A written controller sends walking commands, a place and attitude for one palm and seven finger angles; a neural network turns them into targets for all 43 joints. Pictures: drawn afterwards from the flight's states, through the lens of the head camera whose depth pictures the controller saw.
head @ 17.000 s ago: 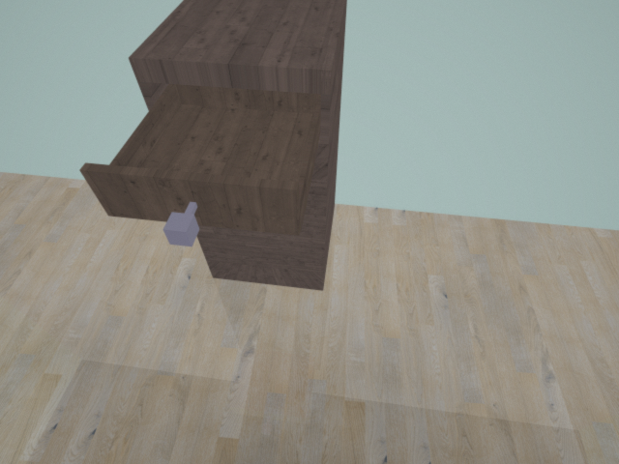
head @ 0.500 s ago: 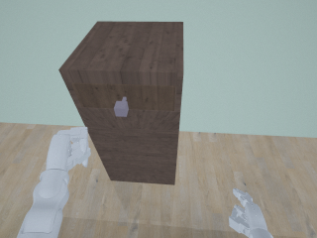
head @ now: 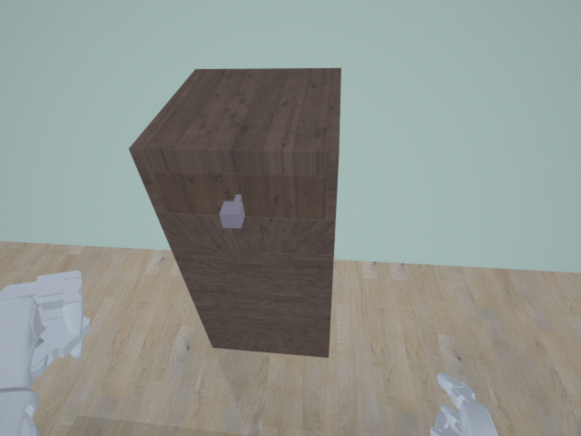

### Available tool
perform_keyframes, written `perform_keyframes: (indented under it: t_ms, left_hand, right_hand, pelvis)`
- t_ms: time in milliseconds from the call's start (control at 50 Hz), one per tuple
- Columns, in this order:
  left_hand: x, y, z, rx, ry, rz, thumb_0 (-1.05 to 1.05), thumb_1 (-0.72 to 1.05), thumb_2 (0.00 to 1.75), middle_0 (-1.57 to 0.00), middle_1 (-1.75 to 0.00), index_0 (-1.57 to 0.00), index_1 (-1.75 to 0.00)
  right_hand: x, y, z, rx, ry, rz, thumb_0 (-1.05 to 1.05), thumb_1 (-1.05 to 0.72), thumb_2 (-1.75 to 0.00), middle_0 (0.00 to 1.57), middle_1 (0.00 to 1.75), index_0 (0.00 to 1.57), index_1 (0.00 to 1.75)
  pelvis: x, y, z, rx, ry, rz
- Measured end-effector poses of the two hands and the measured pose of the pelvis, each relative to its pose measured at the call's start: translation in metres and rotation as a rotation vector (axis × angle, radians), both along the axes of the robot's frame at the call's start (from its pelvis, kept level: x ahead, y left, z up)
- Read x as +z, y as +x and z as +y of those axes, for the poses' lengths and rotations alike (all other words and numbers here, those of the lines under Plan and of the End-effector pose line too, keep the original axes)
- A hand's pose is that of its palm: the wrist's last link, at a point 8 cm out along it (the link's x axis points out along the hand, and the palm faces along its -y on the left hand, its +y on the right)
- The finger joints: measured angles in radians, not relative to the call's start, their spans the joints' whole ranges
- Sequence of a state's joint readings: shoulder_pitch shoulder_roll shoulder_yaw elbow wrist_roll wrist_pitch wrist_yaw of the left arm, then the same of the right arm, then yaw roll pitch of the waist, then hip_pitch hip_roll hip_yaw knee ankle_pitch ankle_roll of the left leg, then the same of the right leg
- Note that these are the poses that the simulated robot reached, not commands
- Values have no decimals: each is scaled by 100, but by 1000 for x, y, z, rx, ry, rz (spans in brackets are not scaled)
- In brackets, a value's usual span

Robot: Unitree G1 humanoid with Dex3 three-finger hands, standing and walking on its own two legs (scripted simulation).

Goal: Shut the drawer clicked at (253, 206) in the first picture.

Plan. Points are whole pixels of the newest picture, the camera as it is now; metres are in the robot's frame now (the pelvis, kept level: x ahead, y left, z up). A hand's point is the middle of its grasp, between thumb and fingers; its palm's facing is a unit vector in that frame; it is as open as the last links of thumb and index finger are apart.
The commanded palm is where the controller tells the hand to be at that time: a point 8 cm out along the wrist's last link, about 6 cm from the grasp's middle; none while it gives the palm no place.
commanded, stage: draw the hand back to the body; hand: left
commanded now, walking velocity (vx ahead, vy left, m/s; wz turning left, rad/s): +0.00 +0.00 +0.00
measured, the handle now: (234, 208) +0.57 +0.19 -0.02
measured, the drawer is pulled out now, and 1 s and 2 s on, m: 0.00 0.00 0.00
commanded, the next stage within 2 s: step back with the hand held close in 0.16 s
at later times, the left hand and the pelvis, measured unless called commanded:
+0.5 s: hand (73, 323) +0.18 +0.25 +0.16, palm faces +0.34 -0.82 -0.46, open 3.3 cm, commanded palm +0.12 +0.29 +0.17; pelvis -0.01 +0.02 +0.00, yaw -1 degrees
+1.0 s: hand (17, 392) +0.11 +0.27 +0.15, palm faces +0.34 -0.81 -0.47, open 3.3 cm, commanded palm +0.05 +0.31 +0.17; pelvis -0.08 +0.03 -0.01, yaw +0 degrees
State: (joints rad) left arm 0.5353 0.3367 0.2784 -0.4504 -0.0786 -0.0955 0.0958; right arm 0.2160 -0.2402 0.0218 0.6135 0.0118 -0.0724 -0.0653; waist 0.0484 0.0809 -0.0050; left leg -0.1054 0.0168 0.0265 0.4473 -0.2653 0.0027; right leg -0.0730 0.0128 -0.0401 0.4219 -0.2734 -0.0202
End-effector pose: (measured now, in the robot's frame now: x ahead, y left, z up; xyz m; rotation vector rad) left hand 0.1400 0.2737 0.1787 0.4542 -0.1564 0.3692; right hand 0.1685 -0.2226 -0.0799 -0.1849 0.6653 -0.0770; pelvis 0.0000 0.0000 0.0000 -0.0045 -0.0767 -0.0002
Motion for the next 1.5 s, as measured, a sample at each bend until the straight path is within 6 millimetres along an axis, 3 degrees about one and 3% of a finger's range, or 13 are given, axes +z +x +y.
perform_keyframes:
  t_ms: [120,260,360,420,600,760,960,1120,1220,1400,1500]
  left_hand:
    - [1,-14,4,29,9,-18,2,89,90,-141,-160,-140,-160]
    - [-6,-10,4,23,-26,-15,2,89,90,-141,-160,-140,-160]
    - [6,-5,11,3,32,-59,2,89,90,-141,-160,-140,-160]
    - [9,0,17,-6,66,-59,2,89,90,-141,-160,-140,-160]
    - [-11,0,20,-89,75,75,2,89,90,-141,-160,-140,-160]
    - [-4,-22,32,-88,121,28,2,89,90,-141,-160,-140,-160]
    - [-7,-61,33,-68,118,-35,2,89,90,-141,-160,-140,-160]
    - [-4,-74,41,-83,121,-91,2,89,90,-141,-160,-141,-160]
    - [5,-86,47,-57,184,-101,2,89,90,-141,-160,-140,-160]
    - [-1,-110,19,-166,146,-60,2,89,90,-141,-160,-140,-160]
    - [6,-136,23,-185,164,-101,2,89,90,-141,-160,-140,-160]
  right_hand:
    - [3,1,1,4,-8,-28,1,-91,-90,20,29,20,30]
    - [7,3,9,16,-10,-52,1,-91,-90,20,29,20,30]
    - [9,3,15,27,-5,-49,1,-91,-90,20,29,20,30]
    - [8,-2,14,11,-8,-12,1,-91,-90,20,29,20,30]
    - [2,-29,5,-86,-56,98,1,-91,-90,20,29,20,30]
    - [4,-49,13,-90,-75,89,1,-91,-90,20,29,20,30]
    - [0,-73,25,-51,-67,42,1,-91,-90,20,29,20,30]
    - [-1,-104,25,-69,-109,84,1,-91,-90,20,30,20,30]
    - [-2,-110,27,-44,-104,91,1,-91,-90,20,29,20,30]
    - [-1,-115,22,-21,-75,63,1,-91,-90,20,30,20,30]
    - [10,-132,16,-60,-88,19,1,-91,-90,20,30,20,30]
  pelvis:
    - [0,-5,1,7,-3,-8]
    - [0,-8,3,5,-3,-11]
    - [0,-9,5,5,-9,5]
    - [1,-11,9,-2,-12,33]
    - [0,-22,24,-15,-4,83]
    - [-5,-45,31,-14,-3,86]
    - [-13,-76,32,0,-26,86]
    - [-12,-91,39,24,-49,89]
    - [-11,-95,33,51,-49,132]
    - [-11,-133,24,17,-47,122]
    - [-13,-147,28,34,-66,95]
